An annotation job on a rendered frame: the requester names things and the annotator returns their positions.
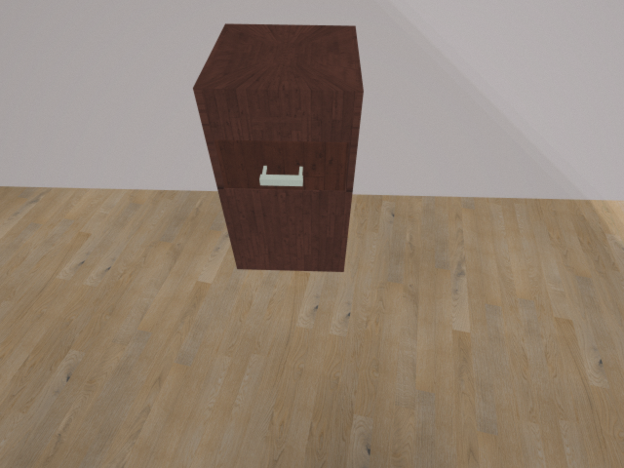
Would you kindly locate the cabinet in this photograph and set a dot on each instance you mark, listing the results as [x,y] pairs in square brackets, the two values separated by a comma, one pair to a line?
[311,72]

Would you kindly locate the drawer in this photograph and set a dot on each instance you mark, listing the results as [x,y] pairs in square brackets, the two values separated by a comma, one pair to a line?
[324,163]

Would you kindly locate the handle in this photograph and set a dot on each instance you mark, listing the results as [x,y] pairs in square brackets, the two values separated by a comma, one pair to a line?
[277,123]
[281,180]

